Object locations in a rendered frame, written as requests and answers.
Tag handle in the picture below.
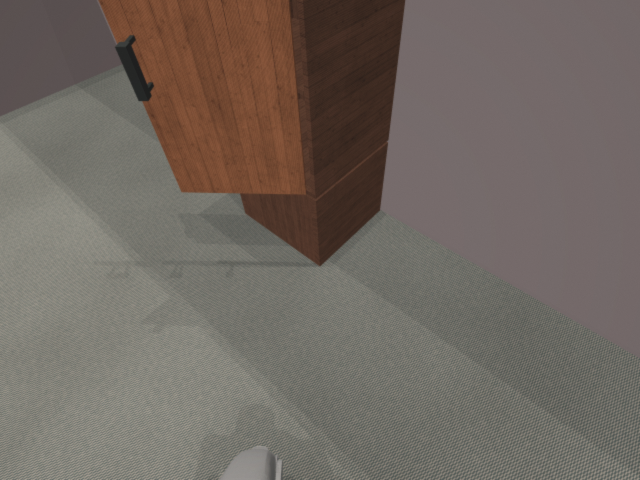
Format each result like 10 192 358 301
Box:
115 35 154 101

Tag cupboard door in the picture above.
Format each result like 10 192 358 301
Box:
98 0 307 195

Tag left robot thigh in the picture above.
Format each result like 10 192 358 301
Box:
219 449 283 480

